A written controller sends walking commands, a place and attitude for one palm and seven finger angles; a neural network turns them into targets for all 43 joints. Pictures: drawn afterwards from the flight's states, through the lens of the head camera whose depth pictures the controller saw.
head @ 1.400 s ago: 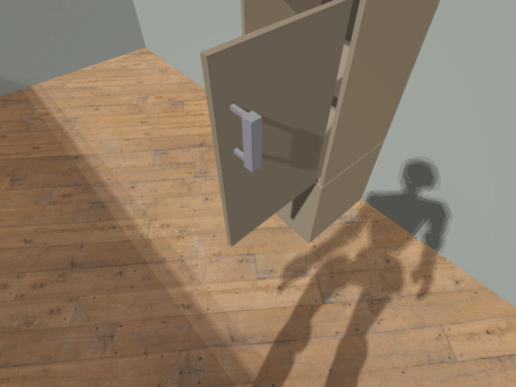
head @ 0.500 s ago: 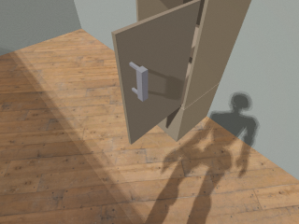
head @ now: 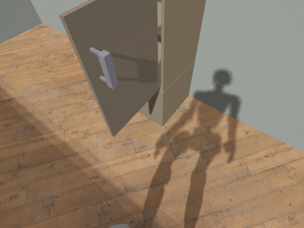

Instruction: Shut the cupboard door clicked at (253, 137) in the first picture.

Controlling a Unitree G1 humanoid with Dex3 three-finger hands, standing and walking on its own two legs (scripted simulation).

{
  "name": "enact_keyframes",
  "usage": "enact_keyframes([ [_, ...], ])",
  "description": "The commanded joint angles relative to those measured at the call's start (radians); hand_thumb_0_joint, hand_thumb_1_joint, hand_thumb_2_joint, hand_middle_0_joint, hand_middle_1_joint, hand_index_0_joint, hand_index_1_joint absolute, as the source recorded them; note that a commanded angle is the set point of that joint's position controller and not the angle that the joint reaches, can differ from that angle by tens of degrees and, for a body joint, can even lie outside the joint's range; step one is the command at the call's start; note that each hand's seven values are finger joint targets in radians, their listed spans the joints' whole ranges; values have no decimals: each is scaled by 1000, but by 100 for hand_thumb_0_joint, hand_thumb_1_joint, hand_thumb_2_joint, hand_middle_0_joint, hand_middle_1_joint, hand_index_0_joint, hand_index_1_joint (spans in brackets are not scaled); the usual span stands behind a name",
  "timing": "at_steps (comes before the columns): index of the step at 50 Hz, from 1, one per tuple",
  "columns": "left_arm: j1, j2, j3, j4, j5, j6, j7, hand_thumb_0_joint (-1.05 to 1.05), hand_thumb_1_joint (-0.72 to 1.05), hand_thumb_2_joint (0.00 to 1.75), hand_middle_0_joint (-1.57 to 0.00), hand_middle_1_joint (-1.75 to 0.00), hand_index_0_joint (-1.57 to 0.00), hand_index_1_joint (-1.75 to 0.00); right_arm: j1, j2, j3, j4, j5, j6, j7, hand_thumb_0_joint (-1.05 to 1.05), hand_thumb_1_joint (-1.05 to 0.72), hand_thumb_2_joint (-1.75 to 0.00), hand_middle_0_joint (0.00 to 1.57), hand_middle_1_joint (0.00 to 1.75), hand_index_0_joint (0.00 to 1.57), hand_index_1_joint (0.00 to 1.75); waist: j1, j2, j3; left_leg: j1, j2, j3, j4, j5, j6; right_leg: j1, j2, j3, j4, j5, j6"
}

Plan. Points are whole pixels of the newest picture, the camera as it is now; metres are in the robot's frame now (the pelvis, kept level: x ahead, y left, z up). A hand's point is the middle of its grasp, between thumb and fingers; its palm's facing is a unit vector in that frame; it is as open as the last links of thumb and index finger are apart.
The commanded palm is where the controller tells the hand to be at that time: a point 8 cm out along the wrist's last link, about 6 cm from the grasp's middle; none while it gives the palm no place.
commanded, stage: walk to a spot facing it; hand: left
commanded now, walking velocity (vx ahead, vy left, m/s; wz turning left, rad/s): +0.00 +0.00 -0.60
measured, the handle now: (103, 68) +0.55 +0.21 +0.09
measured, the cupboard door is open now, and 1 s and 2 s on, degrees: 91 91 91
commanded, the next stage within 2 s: none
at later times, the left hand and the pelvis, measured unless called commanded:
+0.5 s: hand out of the picture +0.10 +0.22 -0.17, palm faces -0.18 -0.96 -0.23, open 7.4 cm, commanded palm none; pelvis +0.00 +0.02 +0.01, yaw -15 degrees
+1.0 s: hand (121, 212) +0.18 +0.12 -0.16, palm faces -0.54 -0.82 -0.22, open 7.4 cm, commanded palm none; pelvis +0.00 +0.00 +0.01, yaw -33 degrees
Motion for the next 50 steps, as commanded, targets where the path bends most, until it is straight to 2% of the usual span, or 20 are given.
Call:
enact_keyframes([
  [1, 164, 270, 58, -42, 6, -37, 28, 0, 90, 90, -20, -30, -20, -30, -85, -121, -42, -135, 16, 0, 8, 0, -90, -90, 20, 30, 20, 30, 69, -343, -73, -298, -63, -109, 452, -325, -16, 104, -387, 519, -466, 407, -159],
  [2, 117, 244, 58, -60, 7, -33, 34, 0, 90, 90, -20, -30, -20, -30, -94, -115, -47, -128, 18, 4, 9, 0, -90, -90, 20, 30, 20, 30, 37, -210, -59, -304, -51, -183, 542, -254, -8, 65, -338, 502, -440, 307, -199],
  [6, 57, 183, 49, -77, 6, -49, 50, 0, 90, 90, -20, -30, -20, -30, -72, -79, -37, -114, 17, -8, 8, 0, -90, -90, 20, 30, 20, 30, -1, -122, -143, -295, -40, -189, 507, -153, -29, 190, -255, 374, -316, 662, -187],
  [15, 82, 207, 63, -84, 11, -37, 46, 0, 90, 90, -20, -30, -20, -30, -99, -67, -34, -157, 32, -16, 0, 0, -90, -90, 20, 30, 20, 30, 13, -172, -177, -169, -92, -177, 211, -164, -22, 197, -216, 450, -286, 724, -186],
  [18, 7, 198, 60, -106, 0, -30, 40, 0, 90, 90, -20, -30, -20, -30, 15, -77, -31, -129, 35, -29, -7, 0, -90, -90, 20, 30, 20, 30, -52, -162, -194, 63, -97, -169, -85, 7, -9, 54, -154, 427, -229, 631, -115],
  [19, -5, 164, 50, -118, -8, -27, 36, 0, 90, 90, -20, -30, -20, -30, 55, -117, -34, -116, 30, -38, -12, 0, -90, -90, 20, 30, 20, 30, -69, -68, -197, 232, -20, -217, -213, 73, 15, -96, -82, 364, -171, 474, -63],
  [20, 25, 98, 38, -138, -14, -25, 24, 0, 90, 90, -20, -30, -20, -30, 63, -212, -52, -129, 14, -47, -14, 0, -90, -90, 20, 30, 20, 30, -61, 216, -209, 340, 248, -490, -307, 156, 103, -286, 55, 207, 2, 41, 6],
  [21, -12, 114, 36, -163, -4, -28, 16, 0, 90, 90, -20, -30, -20, -30, 88, -258, -54, -140, 5, -40, -18, 0, -90, -90, 20, 30, 20, 30, -70, 256, -164, 237, 420, -599, -330, 295, 223, -316, 49, 72, 247, -241, 48],
  [22, -39, 138, 45, -173, 7, -28, 5, 0, 90, 90, -20, -30, -20, -30, 77, -242, -48, -155, -4, -43, -18, 0, -90, -90, 20, 30, 20, 30, -70, 104, -134, 130, 409, -567, -325, 313, 262, -303, 11, 79, 399, -209, 58],
  [26, -40, 106, 40, -150, 1, -15, -14, 0, 90, 90, -20, -30, -20, -30, -7, -169, -29, -179, -6, -45, -17, 0, -90, -90, 20, 30, 20, 30, -18, 191, -123, 147, 208, -225, -213, 580, 167, -285, -35, 8, 401, -92, 80],
  [30, -75, 88, 24, -168, 1, -20, -23, 0, 90, 90, -20, -30, -20, -30, 64, -203, -46, -157, -5, -37, -7, 0, -90, -90, 20, 30, 20, 30, -55, 186, -147, 163, 208, -136, -155, 570, 138, -133, -11, -91, 91, -43, 61],
  [33, -24, 104, 28, -154, -2, -29, -24, 0, 90, 90, -20, -30, -20, -30, 44, -223, -53, -158, 1, -29, 2, 0, -90, -90, 20, 30, 20, 30, -18, 179, -153, 84, 210, -103, -70, 463, 90, 31, -6, -104, -117, 101, 32],
  [34, 53, 143, 39, -135, 1, -36, -20, 0, 90, 90, -20, -30, -20, -30, 24, -213, -54, -169, 7, -27, 7, 0, -90, -90, 20, 30, 20, 30, 25, 105, -174, 7, 172, -57, 63, 358, 42, 172, -34, -72, -251, 257, 14],
  [35, 101, 267, 61, -122, 13, -52, -4, 0, 90, 90, -20, -30, -20, -30, 44, -137, -40, -196, 20, -23, 18, 0, -90, -90, 20, 30, 20, 30, 39, -243, -220, -219, 45, 31, 312, 3, -27, 355, -274, 257, -361, 530, -74],
  [36, 146, 334, 68, -107, 0, -48, 13, 0, 90, 90, -20, -30, -20, -30, -27, -127, -28, -232, 24, -11, 13, 0, -90, -90, 20, 30, 20, 30, 81, -349, -208, -319, -28, -71, 503, -392, -41, 283, -438, 440, -372, 739, -192],
  [37, 122, 306, 64, -117, 1, -40, 25, 0, 90, 90, -20, -30, -20, -30, -50, -124, -29, -224, 23, -3, 9, 0, -90, -90, 20, 30, 20, 30, 73, -264, -177, -346, -8, -172, 587, -331, -25, 224, -389, 414, -372, 528, -215],
  [38, 53, 275, 63, -129, 5, -36, 32, 0, 90, 90, -20, -30, -20, -30, -49, -128, -30, -211, 23, -4, 8, 0, -90, -90, 20, 30, 20, 30, 40, -313, -166, -376, 3, -185, 614, -268, -29, 197, -335, 407, -369, 455, -203],
  [41, -48, 216, 43, -162, 6, -36, 37, 0, 90, 90, -20, -30, -20, -30, -1, -108, -29, -168, 18, 0, 18, 0, -90, -90, 20, 30, 20, 30, -21, -186, -171, -244, -4, -151, 532, -140, -42, 84, -252, 265, -343, 455, -158],
  [47, -53, 233, 50, -155, 11, -35, 19, 0, 90, 90, -20, -30, -20, -30, 42, -96, -28, -168, 15, -15, 30, 0, -90, -90, 20, 30, 20, 30, -22, -200, -127, -85, -60, -104, 190, -159, -28, -28, -219, 371, -437, -81, -169],
  [50, -100, 196, 44, -162, 3, -36, 5, 0, 90, 90, -20, -30, -20, -30, 193, -110, -28, -123, 13, -43, 21, 0, -90, -90, 20, 30, 20, 30, -99, -129, -122, 229, -69, -94, -133, -90, -4, -253, -124, 332, -344, -250, -102],
])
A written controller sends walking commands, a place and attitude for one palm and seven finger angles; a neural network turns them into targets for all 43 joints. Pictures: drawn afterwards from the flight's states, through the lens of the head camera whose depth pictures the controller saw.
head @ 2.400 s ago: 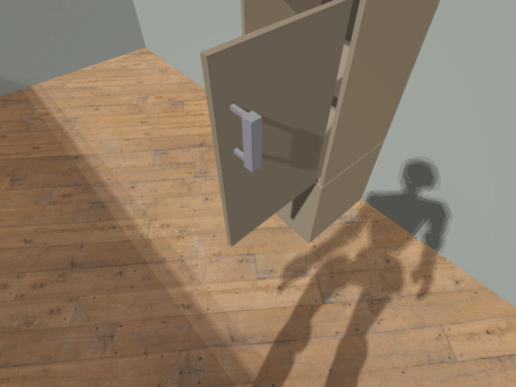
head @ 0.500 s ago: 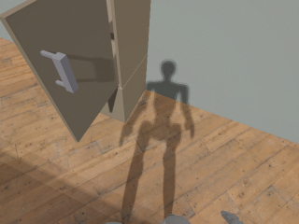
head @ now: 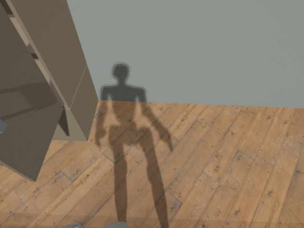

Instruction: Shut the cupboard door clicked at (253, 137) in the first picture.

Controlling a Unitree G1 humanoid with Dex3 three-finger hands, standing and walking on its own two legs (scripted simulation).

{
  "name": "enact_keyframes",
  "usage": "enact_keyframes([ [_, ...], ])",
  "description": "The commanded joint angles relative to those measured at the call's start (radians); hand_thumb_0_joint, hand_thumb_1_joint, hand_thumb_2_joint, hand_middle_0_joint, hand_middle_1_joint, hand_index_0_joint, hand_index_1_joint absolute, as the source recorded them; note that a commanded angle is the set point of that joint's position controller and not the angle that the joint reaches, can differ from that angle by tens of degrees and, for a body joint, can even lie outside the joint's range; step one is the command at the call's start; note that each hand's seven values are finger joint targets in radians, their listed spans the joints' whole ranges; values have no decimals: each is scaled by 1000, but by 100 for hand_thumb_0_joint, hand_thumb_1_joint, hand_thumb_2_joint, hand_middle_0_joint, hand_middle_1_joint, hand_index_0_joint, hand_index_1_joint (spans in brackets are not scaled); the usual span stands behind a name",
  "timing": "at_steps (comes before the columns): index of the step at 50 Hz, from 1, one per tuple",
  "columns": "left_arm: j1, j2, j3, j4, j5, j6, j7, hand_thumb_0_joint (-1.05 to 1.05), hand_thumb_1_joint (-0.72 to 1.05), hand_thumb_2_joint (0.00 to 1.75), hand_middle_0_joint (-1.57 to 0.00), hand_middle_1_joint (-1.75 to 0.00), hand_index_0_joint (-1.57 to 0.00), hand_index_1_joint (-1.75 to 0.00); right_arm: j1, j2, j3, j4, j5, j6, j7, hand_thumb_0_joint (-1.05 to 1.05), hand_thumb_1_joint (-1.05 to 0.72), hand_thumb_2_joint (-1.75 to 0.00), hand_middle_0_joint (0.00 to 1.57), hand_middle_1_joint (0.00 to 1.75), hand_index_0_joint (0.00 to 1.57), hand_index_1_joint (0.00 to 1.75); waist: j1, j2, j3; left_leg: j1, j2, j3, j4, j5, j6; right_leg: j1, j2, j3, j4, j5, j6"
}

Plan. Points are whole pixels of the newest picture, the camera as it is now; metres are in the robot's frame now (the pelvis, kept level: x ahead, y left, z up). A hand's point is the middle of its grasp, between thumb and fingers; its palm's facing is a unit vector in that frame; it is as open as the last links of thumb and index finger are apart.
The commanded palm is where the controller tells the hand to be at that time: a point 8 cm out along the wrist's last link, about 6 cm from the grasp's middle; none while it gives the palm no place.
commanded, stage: walk to a spot facing it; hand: left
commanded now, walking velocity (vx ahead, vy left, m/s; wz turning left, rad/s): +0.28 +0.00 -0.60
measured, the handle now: out of the picture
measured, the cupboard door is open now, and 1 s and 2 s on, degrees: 91 91 91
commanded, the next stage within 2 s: turn to face it in 1.44 s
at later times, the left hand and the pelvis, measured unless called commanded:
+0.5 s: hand (139, 162) +0.34 +0.06 -0.16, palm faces -0.39 -0.90 -0.19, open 7.4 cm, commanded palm none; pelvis +0.12 -0.06 -0.02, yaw -19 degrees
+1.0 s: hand (139, 144) +0.42 +0.07 -0.18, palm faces -0.43 -0.89 -0.16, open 7.4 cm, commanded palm none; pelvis +0.34 -0.11 +0.00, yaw -30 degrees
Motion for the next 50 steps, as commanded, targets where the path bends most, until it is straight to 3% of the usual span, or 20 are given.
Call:
enact_keyframes([
  [1, -71, 112, 40, -115, -13, -23, -8, 0, 90, 90, -20, -30, -20, -30, 245, -165, -32, -5, -16, -64, -19, 0, -90, -90, 20, 30, 20, 30, -93, 160, -95, 446, 186, -236, -493, -196, 94, -401, -20, 121, 52, -429, -45],
  [2, -126, 73, 34, -164, -18, -29, -17, 0, 90, 90, -20, -30, -20, -30, 308, -257, -47, -5, -31, -74, -30, 0, -90, -90, 20, 30, 20, 30, -117, 360, -63, 425, 479, -594, -654, -380, 213, -520, 39, -82, 360, -393, 17],
  [3, -192, 109, 46, -175, -1, -39, -32, 0, 90, 90, -20, -30, -20, -30, 276, -260, -45, -8, -26, -81, -30, 0, -90, -90, 20, 30, 20, 30, -110, 197, -18, 297, 523, -634, -693, -361, 260, -504, -60, -10, 508, -294, 10],
  [5, -129, 91, 51, -124, 10, -45, -48, 0, 90, 90, -20, -30, -20, -30, 150, -165, -17, -35, -22, -94, -23, 0, -90, -90, 20, 30, 20, 30, -21, 141, 0, 218, 380, -367, -642, -159, 186, -446, -98, -56, 627, -125, 24],
  [9, -128, 24, 26, -99, 3, -35, -59, 0, 90, 90, -20, -30, -20, -30, 241, -99, 3, 16, -15, -113, -29, 0, -90, -90, 20, 30, 20, 30, -31, 156, -43, 359, 275, -39, -543, 345, 146, -446, -110, -122, 564, 0, 46],
  [17, -274, 8, 10, -107, 1, -42, -61, 0, 90, 90, -20, -30, -20, -30, 334, -90, -1, 77, -26, -105, -19, 0, -90, -90, 20, 30, 20, 30, -75, 200, 7, 369, 312, 135, -504, 541, 141, -293, -88, -232, 200, -4, 8],
  [19, -222, 28, 14, -93, 0, -50, -57, 0, 90, 90, -20, -30, -20, -30, 321, -112, -3, 79, -24, -103, -17, 0, -90, -90, 20, 30, 20, 30, -41, 200, -25, 373, 327, 165, -412, 731, 136, -166, -52, -259, 135, -66, -24],
  [21, 36, 76, 34, -16, 0, -69, -46, 0, 90, 90, -20, -30, -20, -30, 250, -135, -8, 65, -10, -101, -13, 0, -90, -90, 20, 30, 20, 30, 92, 149, -158, 272, 281, 221, -94, 902, 90, 213, 3, -281, 2, -9, -70],
  [22, 224, 189, 66, 40, 4, -83, -30, 0, 90, 90, -20, -30, -20, -30, 212, -94, 1, 36, 13, -104, 4, 0, -90, -90, 20, 30, 20, 30, 182, -52, -271, -19, 214, 250, 186, 631, 48, 563, -172, -67, -61, -46, -131],
  [23, 340, 295, 93, 69, -13, -85, -10, 0, 90, 90, -20, -30, -20, -30, 162, -35, 11, -21, 25, -105, 2, 0, -90, -90, 20, 30, 20, 30, 200, -256, -336, -327, 42, 179, 529, -185, -5, 706, -474, 452, -202, 91, -252],
  [24, 280, 311, 89, 63, -31, -76, 4, 0, 90, 90, -20, -30, -20, -30, 87, -59, 0, -35, 15, -97, -1, 0, -90, -90, 20, 30, 20, 30, 175, -132, -228, -409, 85, 2, 634, -158, 15, 556, -501, 450, -269, 36, -279],
  [25, 177, 245, 76, 32, -28, -73, 10, 0, 90, 90, -20, -30, -20, -30, 51, -51, -10, -36, 11, -93, -2, 0, -90, -90, 20, 30, 20, 30, 124, -102, -152, -404, 117, -37, 642, -43, 19, 416, -448, 392, -293, -58, -244],
  [29, 3, 114, 33, -8, -8, -99, 15, 0, 90, 90, -20, -30, -20, -30, 152, -11, -6, 44, -14, -55, 10, 0, -90, -90, 20, 30, 20, 30, -25, -108, -65, -179, 136, -22, 361, 124, -2, 63, -278, 53, -348, 60, -159],
  [39, 140, 125, 36, 76, -11, -119, 6, 0, 90, 90, -20, -30, -20, -30, -97, -2, -7, -41, -7, -88, 34, 0, -90, -90, 20, 30, 20, 30, 34, -102, -37, -120, 44, 21, -109, 190, 21, 204, -263, 91, -294, 212, -167],
  [42, 99, 116, 37, 72, -19, -116, 11, 0, 90, 90, -20, -30, -20, -30, 80, -59, -19, 21, -13, -107, 19, 0, -90, -90, 20, 30, 20, 30, -65, -15, -107, 255, 20, 28, -308, 249, 49, 76, -189, 24, -62, 312, -109],
  [43, 128, 74, 33, 56, -23, -115, 5, 0, 90, 90, -20, -30, -20, -30, 218, -159, -42, 57, -28, -116, 8, 0, -90, -90, 20, 30, 20, 30, -111, 173, -209, 504, 216, -225, -363, 176, 126, -116, -91, -45, 199, 142, -55],
  [44, 145, 44, 19, 36, -26, -120, -5, 0, 90, 90, -20, -30, -20, -30, 331, -246, -57, 73, -35, -109, 2, 0, -90, -90, 20, 30, 20, 30, -133, 353, -282, 631, 462, -519, -485, 144, 239, -305, 15, -144, 545, -302, -19],
  [45, 88, 74, 20, 23, -11, -116, 1, 0, 90, 90, -20, -30, -20, -30, 296, -213, -47, 63, -27, -98, -1, 0, -90, -90, 20, 30, 20, 30, -125, 257, -225, 515, 488, -542, -518, 27, 261, -357, -45, -58, 702, -302, -31],
  [47, 16, 54, 28, 34, -3, -113, -12, 0, 90, 90, -20, -30, -20, -30, 180, -111, -22, 37, -24, -108, -3, 0, -90, -90, 20, 30, 20, 30, -71, 137, -54, 291, 406, -390, -576, 49, 210, -401, -123, -42, 782, -110, -20],
  [50, 79, 1, 18, 66, 2, -84, -24, 0, 90, 90, -20, -30, -20, -30, 152, -51, -3, 60, -14, -135, -12, 0, -90, -90, 20, 30, 20, 30, -6, 132, -64, 285, 305, -102, -559, 416, 149, -345, -141, -71, 674, -3, 8],
])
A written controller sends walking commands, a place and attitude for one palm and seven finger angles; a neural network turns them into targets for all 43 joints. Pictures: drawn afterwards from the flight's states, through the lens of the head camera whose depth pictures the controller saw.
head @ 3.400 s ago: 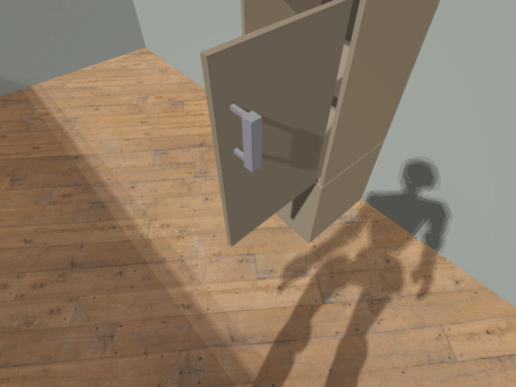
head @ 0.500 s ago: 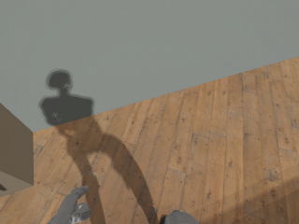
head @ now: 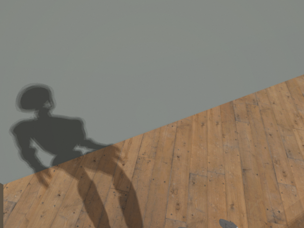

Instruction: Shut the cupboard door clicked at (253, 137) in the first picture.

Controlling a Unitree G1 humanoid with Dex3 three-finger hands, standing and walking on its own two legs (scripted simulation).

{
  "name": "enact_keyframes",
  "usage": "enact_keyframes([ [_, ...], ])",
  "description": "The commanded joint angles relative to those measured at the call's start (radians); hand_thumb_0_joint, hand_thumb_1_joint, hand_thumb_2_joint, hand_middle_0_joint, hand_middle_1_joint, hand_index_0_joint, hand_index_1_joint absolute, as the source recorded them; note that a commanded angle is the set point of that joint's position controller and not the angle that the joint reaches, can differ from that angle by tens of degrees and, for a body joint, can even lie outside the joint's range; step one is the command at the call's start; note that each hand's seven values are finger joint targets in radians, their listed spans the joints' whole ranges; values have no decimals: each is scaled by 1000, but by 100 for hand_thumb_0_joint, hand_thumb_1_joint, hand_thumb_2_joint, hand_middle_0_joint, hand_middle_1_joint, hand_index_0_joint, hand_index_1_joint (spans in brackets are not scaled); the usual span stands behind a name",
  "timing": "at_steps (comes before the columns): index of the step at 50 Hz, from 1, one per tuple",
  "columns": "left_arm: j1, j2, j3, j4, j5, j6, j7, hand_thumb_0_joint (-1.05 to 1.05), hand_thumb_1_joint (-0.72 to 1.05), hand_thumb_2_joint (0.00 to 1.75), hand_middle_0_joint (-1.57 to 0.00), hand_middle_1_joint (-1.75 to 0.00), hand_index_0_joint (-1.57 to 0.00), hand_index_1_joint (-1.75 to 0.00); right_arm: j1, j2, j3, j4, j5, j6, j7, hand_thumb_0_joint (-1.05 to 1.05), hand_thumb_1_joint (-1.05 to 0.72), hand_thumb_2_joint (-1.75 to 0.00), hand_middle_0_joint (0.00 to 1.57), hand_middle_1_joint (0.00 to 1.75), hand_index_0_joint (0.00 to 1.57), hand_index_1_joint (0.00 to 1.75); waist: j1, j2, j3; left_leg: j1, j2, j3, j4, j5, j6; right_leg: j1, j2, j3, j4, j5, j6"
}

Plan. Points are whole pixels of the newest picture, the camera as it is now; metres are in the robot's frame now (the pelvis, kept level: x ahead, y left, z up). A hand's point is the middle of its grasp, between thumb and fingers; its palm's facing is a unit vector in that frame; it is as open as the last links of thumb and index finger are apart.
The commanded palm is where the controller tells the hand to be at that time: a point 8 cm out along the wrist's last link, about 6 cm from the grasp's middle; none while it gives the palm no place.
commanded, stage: walk to a spot facing it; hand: left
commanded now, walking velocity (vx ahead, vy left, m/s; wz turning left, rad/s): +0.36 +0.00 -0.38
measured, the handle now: out of the picture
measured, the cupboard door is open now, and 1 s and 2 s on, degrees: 91 91 91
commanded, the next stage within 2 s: turn to face it in 0.44 s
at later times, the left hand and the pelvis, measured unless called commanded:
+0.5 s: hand (132, 162) +0.35 +0.09 -0.16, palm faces -0.17 -0.96 -0.21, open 7.4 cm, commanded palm none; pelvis +0.22 -0.07 +0.00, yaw -8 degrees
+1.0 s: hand (128, 141) +0.44 +0.12 -0.17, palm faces +0.08 -0.98 -0.18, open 7.4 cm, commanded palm none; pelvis +0.38 -0.06 +0.00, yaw +2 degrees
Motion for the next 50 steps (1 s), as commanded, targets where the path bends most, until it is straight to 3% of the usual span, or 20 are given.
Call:
enact_keyframes([
  [1, -48, 6, 2, -108, 1, -20, -15, 0, 90, 90, -20, -30, -20, -30, 213, -141, -35, 50, 13, -15, -19, 0, -90, -90, 20, 30, 20, 30, -44, 182, -58, 214, 262, -153, -341, 298, 66, -230, -89, 26, -25, 115, 26],
  [6, -161, -23, -6, -141, 6, -7, -23, 0, 90, 90, -20, -30, -20, -30, 275, -132, -39, 87, 11, -4, -11, 0, -90, -90, 20, 30, 20, 30, -62, 161, 16, 190, 229, -25, -373, 274, 63, -200, -88, -56, -310, 216, 29],
  [11, -285, -2, -6, -174, 3, -10, -26, 0, 90, 90, -20, -30, -20, -30, 334, -150, -34, 121, 1, 8, -13, 0, -90, -90, 20, 30, 20, 30, -85, 173, 43, 242, 271, -7, -334, 357, 68, -127, -59, -97, -496, 175, -3],
  [13, -246, 17, -4, -162, 1, -14, -24, 0, 90, 90, -20, -30, -20, -30, 333, -170, -32, 128, 2, 13, -14, 0, -90, -90, 20, 30, 20, 30, -53, 164, 18, 255, 272, 21, -245, 539, 60, -13, -15, -134, -538, 122, -31],
  [15, -12, 65, 12, -92, 2, -29, -15, 0, 90, 90, -20, -30, -20, -30, 287, -184, -31, 122, 13, 17, -11, 0, -90, -90, 20, 30, 20, 30, 67, 108, -83, 161, 217, 75, 52, 684, 15, 323, 34, -153, -642, 152, -72],
  [16, 157, 157, 39, -43, 7, -42, -2, 0, 90, 90, -20, -30, -20, -30, 265, -156, -26, 104, 30, 13, 0, 0, -90, -90, 20, 30, 20, 30, 140, -30, -190, -61, 141, 117, 337, 465, -26, 602, -138, 58, -712, 81, -127],
  [17, 245, 253, 60, -24, -8, -42, 14, 0, 90, 90, -20, -30, -20, -30, 267, -92, -21, 69, 44, 10, -3, 0, -90, -90, 20, 30, 20, 30, 138, -241, -265, -340, -18, 62, 674, -323, -74, 765, -423, 533, -859, 160, -254],
  [18, 178, 264, 56, -39, -27, -37, 24, 0, 90, 90, -20, -30, -20, -30, 198, -124, -32, 55, 40, 17, -1, 0, -90, -90, 20, 30, 20, 30, 121, -143, -210, -405, 29, -94, 788, -315, -52, 648, -443, 548, -933, 100, -274],
  [20, -2, 149, 22, -86, -26, -37, 34, 0, 90, 90, -20, -30, -20, -30, 162, -103, -39, 72, 27, 25, -1, 0, -90, -90, 20, 30, 20, 30, 25, -40, -66, -355, 112, -158, 724, -128, -52, 369, -352, 327, -965, 134, -198],
  [23, -79, 70, -6, -94, -13, -61, 34, 0, 90, 90, -20, -30, -20, -30, 264, -42, -26, 125, 16, 60, 4, 0, -90, -90, 20, 30, 20, 30, -69, -52, -20, -204, 112, -124, 525, -63, -74, 163, -258, 116, -1006, 310, -154],
  [27, -40, 53, -6, -62, -17, -80, 29, 0, 90, 90, -20, -30, -20, -30, 228, -13, -25, 117, 18, 62, 12, 0, -90, -90, 20, 30, 20, 30, -72, -32, -42, -211, 74, -92, 350, 21, -82, 232, -210, 44, -986, 480, -151],
  [33, -8, 61, -23, -14, -16, -77, 43, 0, 90, 90, -20, -30, -20, -30, 88, -28, -14, 92, 30, 56, 16, 0, -90, -90, 20, 30, 20, 30, -49, -82, -20, -187, 18, -72, 145, 59, -52, 367, -243, -58, -900, 778, -99],
  [36, -20, 90, -14, -21, -19, -61, 54, 0, 90, 90, -20, -30, -20, -30, 143, -75, -19, 102, 22, 56, 14, 0, -90, -90, 20, 30, 20, 30, -91, -40, -45, -46, -23, -58, 8, 151, -28, 388, -241, -116, -711, 863, -46],
  [37, -8, 97, -11, -28, -21, -52, 56, 0, 90, 90, -20, -30, -20, -30, 216, -119, -27, 116, 15, 55, 12, 0, -90, -90, 20, 30, 20, 30, -115, 42, -107, 102, -3, -100, -39, 393, -2, 327, -213, -144, -553, 747, -4],
  [38, 40, 73, -8, -49, -32, -42, 57, 0, 90, 90, -20, -30, -20, -30, 276, -202, -43, 109, 3, 53, 3, 0, -90, -90, 20, 30, 20, 30, -121, 232, -193, 287, 188, -346, -38, 750, 109, 132, -110, -179, -344, 384, 60],
  [39, 46, 47, -15, -78, -35, -38, 60, 0, 90, 90, -20, -30, -20, -30, 319, -262, -57, 109, 11, 63, -5, 0, -90, -90, 20, 30, 20, 30, -129, 340, -233, 325, 358, -549, -107, 939, 235, 24, -4, -127, -95, -319, 70],
  [40, -23, 63, -18, -112, -27, -20, 61, 0, 90, 90, -20, -30, -20, -30, 284, -269, -53, 96, 18, 70, -16, 0, -90, -90, 20, 30, 20, 30, -115, 260, -212, 260, 372, -600, -156, 739, 251, -43, -22, -7, 15, -301, 70],
  [42, -97, 52, -4, -126, -16, -9, 52, 0, 90, 90, -20, -30, -20, -30, 178, -236, -57, 47, 16, 72, -23, 0, -90, -90, 20, 30, 20, 30, -88, 177, -127, 97, 310, -555, -225, 401, 204, -114, -62, 40, 50, -185, 80],
  [45, -66, 31, 3, -126, -10, 12, 38, 0, 90, 90, -20, -30, -20, -30, 79, -212, -51, 8, 16, 66, -20, 0, -90, -90, 20, 30, 20, 30, -37, 153, -104, -2, 200, -405, -260, 258, 131, -61, -61, 19, -72, -60, 93],
  [50, -100, 42, 9, -175, -7, 28, 39, 0, 90, 90, -20, -30, -20, -30, 65, -238, -76, -19, 13, 85, -7, 0, -90, -90, 20, 30, 20, 30, -48, 160, -125, -12, 166, -436, -273, 77, 126, -42, -35, -3, -238, -48, 104],
])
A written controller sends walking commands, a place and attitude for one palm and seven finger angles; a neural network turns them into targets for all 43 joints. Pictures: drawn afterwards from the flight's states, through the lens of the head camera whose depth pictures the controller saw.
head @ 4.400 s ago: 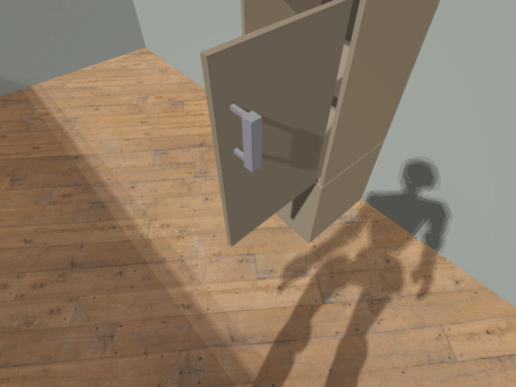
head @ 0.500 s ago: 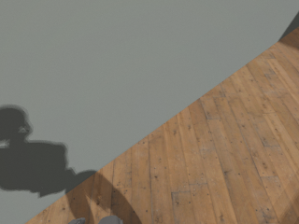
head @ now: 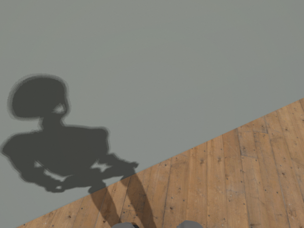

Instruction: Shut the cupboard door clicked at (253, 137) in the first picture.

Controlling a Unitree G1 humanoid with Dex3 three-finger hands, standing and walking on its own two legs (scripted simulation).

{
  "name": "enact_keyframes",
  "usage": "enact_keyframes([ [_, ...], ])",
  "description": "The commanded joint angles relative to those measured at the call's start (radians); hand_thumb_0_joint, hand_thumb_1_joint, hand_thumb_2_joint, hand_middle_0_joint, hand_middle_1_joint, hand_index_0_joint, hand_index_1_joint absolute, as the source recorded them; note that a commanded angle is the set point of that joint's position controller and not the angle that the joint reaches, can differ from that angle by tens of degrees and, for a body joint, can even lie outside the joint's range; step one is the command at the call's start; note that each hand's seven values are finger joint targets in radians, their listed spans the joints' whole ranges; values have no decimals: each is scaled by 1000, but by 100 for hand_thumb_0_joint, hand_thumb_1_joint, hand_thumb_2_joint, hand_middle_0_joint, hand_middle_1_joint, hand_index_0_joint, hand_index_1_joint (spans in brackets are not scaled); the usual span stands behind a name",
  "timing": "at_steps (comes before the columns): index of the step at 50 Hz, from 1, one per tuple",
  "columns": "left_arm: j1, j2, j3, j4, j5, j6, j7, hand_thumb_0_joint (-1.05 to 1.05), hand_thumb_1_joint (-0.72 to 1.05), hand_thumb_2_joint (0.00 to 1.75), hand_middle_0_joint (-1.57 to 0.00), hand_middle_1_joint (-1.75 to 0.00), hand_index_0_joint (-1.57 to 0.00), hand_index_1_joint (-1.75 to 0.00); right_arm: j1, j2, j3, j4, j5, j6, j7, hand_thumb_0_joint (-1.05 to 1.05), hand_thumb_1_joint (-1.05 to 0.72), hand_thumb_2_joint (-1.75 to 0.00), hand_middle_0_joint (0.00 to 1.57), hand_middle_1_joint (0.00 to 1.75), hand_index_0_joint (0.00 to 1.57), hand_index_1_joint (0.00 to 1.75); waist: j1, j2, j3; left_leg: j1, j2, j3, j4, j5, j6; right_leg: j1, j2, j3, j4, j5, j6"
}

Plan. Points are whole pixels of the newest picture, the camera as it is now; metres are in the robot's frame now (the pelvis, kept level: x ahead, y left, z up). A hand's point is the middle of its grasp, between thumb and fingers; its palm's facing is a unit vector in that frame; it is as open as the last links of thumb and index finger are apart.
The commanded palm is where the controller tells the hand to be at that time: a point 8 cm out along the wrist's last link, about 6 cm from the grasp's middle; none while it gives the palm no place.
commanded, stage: turn to face it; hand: left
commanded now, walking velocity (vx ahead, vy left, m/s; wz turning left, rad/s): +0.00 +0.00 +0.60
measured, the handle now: out of the picture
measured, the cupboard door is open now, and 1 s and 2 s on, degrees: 91 91 91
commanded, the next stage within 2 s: none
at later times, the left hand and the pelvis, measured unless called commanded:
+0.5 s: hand out of the picture +0.03 +0.14 -0.16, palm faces +0.33 -0.91 -0.24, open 7.4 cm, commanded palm none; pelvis +0.05 -0.06 +0.00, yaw +21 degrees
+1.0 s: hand out of the picture +0.06 +0.15 -0.15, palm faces +0.58 -0.76 -0.30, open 7.4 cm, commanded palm none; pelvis +0.09 -0.09 -0.01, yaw +38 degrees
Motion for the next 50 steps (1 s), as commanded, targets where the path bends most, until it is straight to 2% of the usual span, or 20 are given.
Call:
enact_keyframes([
  [1, 27, 67, 19, -91, 2, -4, 3, 0, 90, 90, -20, -30, -20, -30, 41, -222, -75, -77, -3, -1, -1, 0, -90, -90, 20, 30, 20, 30, -23, 128, -135, 63, 235, -312, -252, -47, 86, 34, 18, -19, -118, 9, 10],
  [4, 8, 75, 21, -121, 0, -7, 5, 0, 90, 90, -20, -30, -20, -30, 33, -233, -89, -93, -5, 11, 4, 0, -90, -90, 20, 30, 20, 30, -29, 154, -126, 47, 218, -368, -235, -70, 85, 92, 49, -30, -246, -2, 2],
  [8, 106, 124, 33, -118, -4, -24, 13, 0, 90, 90, -20, -30, -20, -30, -17, -213, -98, -128, 7, 20, 11, 0, -90, -90, 20, 30, 20, 30, 28, 117, -150, -73, 133, -354, -123, -56, 21, 364, 41, -16, -607, 154, -19],
  [9, 141, 195, 49, -121, 7, -33, 20, 0, 90, 90, -20, -30, -20, -30, -18, -162, -91, -144, 15, 21, 17, 0, -90, -90, 20, 30, 20, 30, 46, -59, -161, -224, 42, -257, 41, -171, -40, 487, -137, 164, -750, 67, -77],
  [10, 130, 280, 58, -137, 20, -38, 25, 0, 90, 90, -20, -30, -20, -30, -38, -115, -83, -171, 16, 18, 24, 0, -90, -90, 20, 30, 20, 30, 59, -286, -126, -312, -78, -50, 315, -378, -115, 446, -407, 402, -834, 146, -185],
  [11, 83, 274, 45, -154, 11, -37, 27, 0, 90, 90, -20, -30, -20, -30, -31, -153, -88, -171, 5, 20, 29, 0, -90, -90, 20, 30, 20, 30, 31, -210, -116, -269, -19, -78, 524, -403, -102, 328, -447, 343, -798, 247, -233],
  [15, 10, 163, 14, -158, 4, -46, 25, 0, 90, 90, -20, -30, -20, -30, -23, -120, -73, -128, 13, 42, 41, 0, -90, -90, 20, 30, 20, 30, -25, -210, -64, -256, 44, -27, 644, -243, -135, 346, -254, 13, -670, 716, -159],
  [22, 142, 240, 31, -119, 8, -44, 21, 0, 90, 90, -20, -30, -20, -30, -137, -107, -43, -155, 18, 36, 49, 0, -90, -90, 20, 30, 20, 30, 43, -212, -91, -120, 19, 89, 258, -262, -123, 486, -281, -76, -574, 954, -150],
  [25, 117, 257, 39, -120, 5, -44, 17, 0, 90, 90, -20, -30, -20, -30, -75, -135, -46, -150, 17, 26, 44, 0, -90, -90, 20, 30, 20, 30, 2, -204, -144, 31, -8, 118, 63, -171, -97, 465, -279, -125, -452, 979, -119],
  [26, 105, 259, 40, -128, -3, -44, 14, 0, 90, 90, -20, -30, -20, -30, -9, -163, -53, -134, 11, 20, 41, 0, -90, -90, 20, 30, 20, 30, -37, -166, -180, 163, -10, 118, -38, -48, -83, 400, -269, -160, -348, 923, -87],
  [27, 90, 230, 38, -148, -10, -41, 9, 0, 90, 90, -20, -30, -20, -30, 76, -242, -75, -117, 3, 10, 37, 0, -90, -90, 20, 30, 20, 30, -88, -11, -253, 398, 132, -32, -84, 260, -20, 193, -220, -194, -154, 650, -32],
  [28, 64, 150, 13, -194, -17, -37, 1, 0, 90, 90, -20, -30, -20, -30, 154, -362, -105, -108, 4, 7, 30, 0, -90, -90, 20, 30, 20, 30, -124, 321, -291, 553, 443, -439, -87, 778, 166, -109, -63, -170, 101, -211, 37],
  [29, 14, 173, 14, -219, -3, -16, 13, 0, 90, 90, -20, -30, -20, -30, 194, -374, -104, -89, 16, 15, 24, 0, -90, -90, 20, 30, 20, 30, -126, 153, -297, 507, 491, -400, -81, 743, 214, -141, -66, -32, 186, -248, 19],
  [34, 15, 144, 24, -148, -1, 8, -1, 0, 90, 90, -20, -30, -20, -30, -17, -262, -72, -136, 6, 3, -1, 0, -90, -90, 20, 30, 20, 30, -21, 145, -92, 184, 256, -231, -186, 296, 86, -77, -49, 7, 109, 3, 28],
  [41, -12, 127, 19, -175, -1, 3, -3, 0, 90, 90, -20, -30, -20, -30, -18, -266, -88, -139, -1, 14, 9, 0, -90, -90, 20, 30, 20, 30, -26, 159, -92, 121, 219, -299, -189, 120, 87, 53, 19, -28, -205, 7, 18],
  [45, 82, 142, 25, -167, -6, -20, 4, 0, 90, 90, -20, -30, -20, -30, -57, -255, -96, -157, 8, 21, 11, 0, -90, -90, 20, 30, 20, 30, 26, 146, -127, 26, 168, -321, -75, 166, 43, 294, 54, -44, -518, 166, 3],
  [46, 130, 189, 37, -162, 0, -32, 11, 0, 90, 90, -20, -30, -20, -30, -59, -212, -92, -167, 16, 20, 15, 0, -90, -90, 20, 30, 20, 30, 51, 32, -147, -87, 104, -278, 37, 26, -8, 439, -52, 52, -675, 203, -19],
  [47, 147, 288, 56, -162, 17, -43, 21, 0, 90, 90, -20, -30, -20, -30, -35, -133, -79, -187, 23, 18, 22, 0, -90, -90, 20, 30, 20, 30, 55, -296, -159, -256, -66, -77, 306, -342, -103, 521, -352, 361, -773, 295, -129],
  [48, 135, 303, 42, -172, 8, -38, 21, 0, 90, 90, -20, -30, -20, -30, -47, -167, -84, -193, 11, 22, 26, 0, -90, -90, 20, 30, 20, 30, 57, -263, -138, -227, -36, -87, 545, -460, -100, 374, -450, 364, -766, 352, -210],
  [50, 30, 215, 29, -191, 2, -36, 29, 0, 90, 90, -20, -30, -20, -30, -32, -163, -89, -155, 12, 42, 29, 0, -90, -90, 20, 30, 20, 30, -3, -244, -101, -229, 23, -105, 729, -332, -110, 309, -341, 230, -735, 420, -193],
])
